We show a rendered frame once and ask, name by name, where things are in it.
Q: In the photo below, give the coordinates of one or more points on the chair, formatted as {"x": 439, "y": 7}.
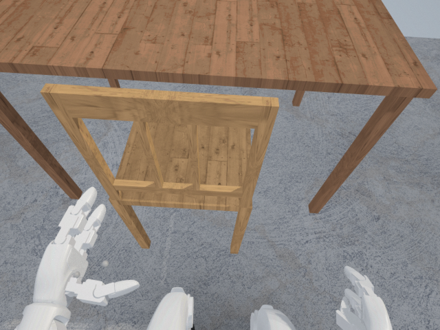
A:
{"x": 185, "y": 149}

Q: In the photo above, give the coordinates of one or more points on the left robot thigh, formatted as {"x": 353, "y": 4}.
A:
{"x": 174, "y": 312}

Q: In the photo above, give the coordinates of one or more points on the robot thigh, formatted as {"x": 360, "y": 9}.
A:
{"x": 174, "y": 312}
{"x": 270, "y": 319}

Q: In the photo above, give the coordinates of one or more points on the right robot thigh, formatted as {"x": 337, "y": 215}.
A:
{"x": 270, "y": 319}

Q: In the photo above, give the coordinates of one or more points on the table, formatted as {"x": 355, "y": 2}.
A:
{"x": 337, "y": 46}

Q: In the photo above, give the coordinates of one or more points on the right robot hand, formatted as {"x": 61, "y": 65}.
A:
{"x": 370, "y": 311}

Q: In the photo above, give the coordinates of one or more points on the left robot hand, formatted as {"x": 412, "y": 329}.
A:
{"x": 66, "y": 254}

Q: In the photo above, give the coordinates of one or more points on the robot left forearm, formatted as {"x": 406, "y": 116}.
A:
{"x": 44, "y": 316}

